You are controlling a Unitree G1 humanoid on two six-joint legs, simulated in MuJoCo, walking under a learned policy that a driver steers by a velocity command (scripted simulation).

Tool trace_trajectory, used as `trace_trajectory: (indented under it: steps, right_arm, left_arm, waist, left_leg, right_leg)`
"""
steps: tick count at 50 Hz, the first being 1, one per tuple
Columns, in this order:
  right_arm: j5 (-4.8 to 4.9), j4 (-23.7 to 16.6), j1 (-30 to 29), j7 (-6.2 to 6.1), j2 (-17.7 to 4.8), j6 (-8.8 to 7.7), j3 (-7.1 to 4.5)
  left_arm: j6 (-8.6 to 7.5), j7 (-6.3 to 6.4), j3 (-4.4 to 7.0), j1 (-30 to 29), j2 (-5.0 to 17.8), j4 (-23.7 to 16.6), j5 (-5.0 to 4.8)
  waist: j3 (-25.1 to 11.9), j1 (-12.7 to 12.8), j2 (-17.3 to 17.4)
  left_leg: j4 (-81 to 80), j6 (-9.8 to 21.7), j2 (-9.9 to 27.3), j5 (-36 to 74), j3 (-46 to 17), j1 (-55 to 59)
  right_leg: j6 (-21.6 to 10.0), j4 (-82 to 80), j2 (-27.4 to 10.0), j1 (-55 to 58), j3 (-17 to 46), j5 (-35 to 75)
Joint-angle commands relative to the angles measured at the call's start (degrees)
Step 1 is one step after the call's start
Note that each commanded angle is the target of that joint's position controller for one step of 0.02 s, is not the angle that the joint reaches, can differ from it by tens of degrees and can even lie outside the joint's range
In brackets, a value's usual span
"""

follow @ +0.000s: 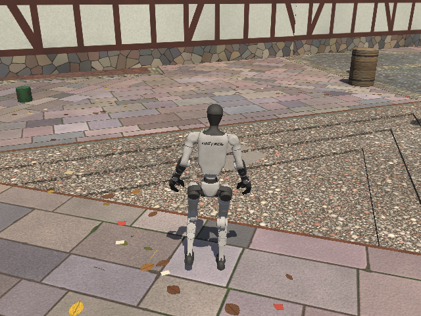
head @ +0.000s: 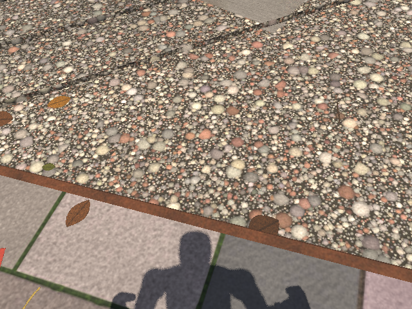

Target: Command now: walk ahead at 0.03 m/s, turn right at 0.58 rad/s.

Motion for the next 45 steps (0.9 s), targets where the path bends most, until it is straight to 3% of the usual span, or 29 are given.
trace_trajectory:
  steps: [1,3,7,10,14,17,19,20,21,22,23,25,26,27,30,31,33,35,38,42,45]
  right_arm:
    - [-0.79,-4.4,0.2,-1.31,-5.3,-2.11,-1.14]
    - [0.5,-4.0,1.9,-0.23,-5.0,-1.77,-0.95]
    - [0.22,-3.8,3.2,0.58,-4.6,-0.16,-0.05]
    - [0.19,-4.4,3.3,0.58,-4.7,0.3,0.76]
    - [0.85,-6.1,2.4,0.73,-5.3,-0.74,1.59]
    - [1.49,-6.8,3.3,1.09,-5.5,-1.71,1.92]
    - [2.78,-7.1,5.2,1.94,-5.9,-2.46,1.93]
    - [2.83,-7.8,6.0,2.17,-7.3,-2.89,1.49]
    - [2.34,-9.3,8.6,1.34,-12.8,-3.7,0.21]
    - [0.62,-10.2,9.9,1.26,-16.4,-4.23,-1.17]
    - [-0.12,-9.3,10.0,1.07,-14.8,-4.32,-1.38]
    - [1.48,-12.0,0.1,2.1,-7.3,-4.18,0.57]
    - [1.87,-13.3,-2.6,2.26,-6.1,-4.01,0.91]
    - [1.34,-14.6,-4.0,2.17,-6.9,-3.78,0.65]
    - [0.16,-13.9,3.5,1.34,-6.8,-3.21,0.22]
    - [-0.16,-12.4,7.5,1.45,-6.4,-2.89,0.23]
    - [-0.68,-9.5,13.8,2.23,-5.6,-2.54,0.04]
    - [-0.99,-8.0,15.5,3.17,-4.7,-2.87,-0.02]
    - [-1.61,-7.6,13.5,3.14,-3.6,-3.43,0.18]
    - [-2.54,-5.7,13.1,2.56,-3.4,-4.1,0.29]
    - [-2.59,-3.0,14.8,2.33,-4.0,-4.15,0.28]
  left_arm:
    - [-1.54,-1.09,1.49,-5.1,8.6,-5.5,0.19]
    - [-1.16,-1.62,1.65,-3.8,9.0,-6.8,0.89]
    - [-1.92,-2.49,2.41,-0.5,10.1,-7.0,0.45]
    - [-1.92,-2.81,2.58,-0.2,10.1,-7.3,0.09]
    - [-1.38,-2.55,2.73,0.6,11.0,-6.8,0.19]
    - [-0.56,-2.25,2.52,-1.9,11.6,-6.5,0.44]
    - [0.52,-2.6,1.74,-4.9,11.1,-6.0,0.45]
    - [1.13,-2.71,0.88,-4.0,9.5,-5.3,0.73]
    - [1.58,-2.26,-0.59,0.5,4.5,-6.3,0.71]
    - [0.67,-1.3,-0.29,1.1,5.2,-7.5,1.98]
    - [0.64,-0.6,0.59,-0.1,8.9,-6.3,2.3]
    - [1.44,1.48,1.56,1.7,11.7,-3.7,2.33]
    - [1.62,1.67,1.13,2.2,10.4,-3.2,2.44]
    - [1.69,0.97,0.39,2.2,8.9,-3.1,2.79]
    - [2.37,-1.44,-0.36,0.1,6.8,-2.4,1.16]
    - [2.59,-1.77,-0.46,-1.7,6.4,-2.5,0.94]
    - [2.77,-1.85,-0.76,-4.5,5.7,-2.8,0.75]
    - [2.79,-1.56,-1.18,-4.7,4.9,-2.4,1.18]
    - [2.76,-2.15,-1.93,-4.4,3.5,-1.7,2.14]
    - [2.8,-3.78,-3.3,-6.0,0.9,-1.6,1.92]
    - [3.05,-4.39,-4.08,-7.5,-0.2,-1.9,1.89]
  waist:
    - [-5.1,-2.5,-6.0]
    - [-7.0,-2.0,-5.9]
    - [-5.9,-0.4,-6.5]
    - [-5.7,0.8,-7.1]
    - [-6.9,2.6,-7.9]
    - [-7.2,1.4,-7.6]
    - [-6.5,-1.4,-6.8]
    - [-7.6,-1.9,-6.7]
    - [-14.7,-0.6,4.4]
    - [-11.7,-1.2,7.9]
    - [-8.5,-1.3,0.9]
    - [-5.6,2.2,4.3]
    - [-5.3,3.0,5.3]
    - [-6.0,3.1,4.7]
    - [-4.0,-2.0,3.1]
    - [-2.2,-4.0,3.5]
    - [0.2,-6.3,3.8]
    - [0.2,-6.2,4.0]
    - [0.2,-4.8,4.2]
    - [1.5,-4.1,3.2]
    - [2.6,-3.9,3.3]
  left_leg:
    - [5.9,-0.2,0.1,6.1,-3.6,-6.7]
    - [3.2,-2.4,-0.4,8.1,-2.4,-6.1]
    - [-5.9,-5.3,0.6,7.9,-2.1,-4.2]
    - [-11.2,-4.9,0.7,4.9,-1.9,-2.3]
    - [-16.4,-3.5,-0.9,3.1,-1.4,-1.5]
    - [-23.6,-1.4,-2.4,7.0,-0.5,3.8]
    - [-34.6,2.2,-3.3,21.7,1.2,14.3]
    - [-36.4,5.9,-0.2,30.4,-0.5,20.1]
    - [-37.7,19.2,14.3,54.0,-14.6,31.8]
    - [-39.3,30.6,25.8,61.5,-27.4,37.9]
    - [-40.9,28.0,25.6,56.9,-23.3,35.0]
    - [-41.7,18.8,17.6,48.5,-11.2,26.4]
    - [-41.9,17.2,15.2,50.0,-6.4,22.9]
    - [-42.3,17.5,13.6,51.1,-3.0,20.3]
    - [-47.9,16.6,12.0,26.3,0.6,26.3]
    - [-49.6,16.3,13.2,18.0,-0.6,30.0]
    - [-51.2,17.1,17.3,12.5,-4.1,37.8]
    - [-52.0,18.1,19.1,12.5,-4.2,41.8]
    - [-53.7,18.2,18.9,14.5,0.2,39.6]
    - [-54.8,16.8,18.2,21.7,8.2,35.3]
    - [-53.9,15.2,18.2,26.4,12.3,35.4]
  right_leg:
    - [-9.6,-14.6,-12.7,6.8,17.7,4.6]
    - [-12.0,-12.8,-12.4,9.3,16.3,15.1]
    - [-13.6,-11.0,-12.8,10.8,18.9,17.1]
    - [-14.7,-9.1,-13.7,11.6,22.6,18.5]
    - [-15.4,-6.1,-14.4,14.9,27.3,25.6]
    - [-13.7,-4.0,-12.9,13.1,28.4,26.8]
    - [-10.8,-3.6,-9.7,6.6,28.1,22.7]
    - [-7.5,-2.1,-6.9,3.6,27.4,15.9]
    - [0.3,9.2,1.8,-2.1,18.8,-4.1]
    - [6.5,20.6,6.7,-16.8,11.8,-26.6]
    - [7.9,30.0,2.8,-18.7,9.4,-27.4]
    - [9.5,38.9,-0.1,-16.9,6.3,-20.9]
    - [9.8,40.7,-0.4,-14.1,5.3,-17.0]
    - [9.8,43.9,-0.4,-11.3,2.7,-13.4]
    - [9.2,36.0,-3.2,-15.6,1.8,-3.6]
    - [8.9,32.2,-4.1,-19.0,2.4,-2.6]
    - [7.6,25.5,-5.4,-26.6,4.3,-1.9]
    - [5.8,21.5,-5.8,-29.8,4.6,-0.5]
    - [3.6,20.0,-5.9,-28.2,2.3,0.9]
    - [1.8,17.6,-6.4,-24.1,0.1,2.6]
    - [0.5,14.5,-6.4,-22.0,-0.5,2.2]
